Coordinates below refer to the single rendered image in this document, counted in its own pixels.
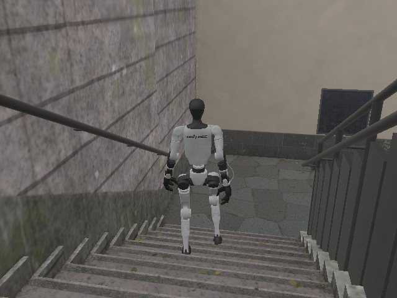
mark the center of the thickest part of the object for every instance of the robot left shin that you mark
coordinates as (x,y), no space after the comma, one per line
(185,231)

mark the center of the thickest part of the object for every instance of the left robot forearm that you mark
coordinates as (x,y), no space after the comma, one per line
(169,167)

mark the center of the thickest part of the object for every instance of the robot shin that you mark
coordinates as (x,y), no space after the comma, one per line
(185,231)
(216,216)

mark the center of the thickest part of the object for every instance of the right robot upper arm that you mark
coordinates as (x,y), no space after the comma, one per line
(217,132)

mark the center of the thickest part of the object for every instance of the left robot upper arm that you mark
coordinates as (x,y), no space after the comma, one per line
(175,141)

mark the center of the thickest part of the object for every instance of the left robot hand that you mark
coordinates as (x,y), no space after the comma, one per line
(167,181)

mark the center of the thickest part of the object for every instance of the right robot hand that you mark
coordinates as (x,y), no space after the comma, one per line
(227,190)

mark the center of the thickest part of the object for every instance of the robot right shin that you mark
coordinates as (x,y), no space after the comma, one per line
(216,216)

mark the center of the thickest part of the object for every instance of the right robot forearm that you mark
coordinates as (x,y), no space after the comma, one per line
(224,171)

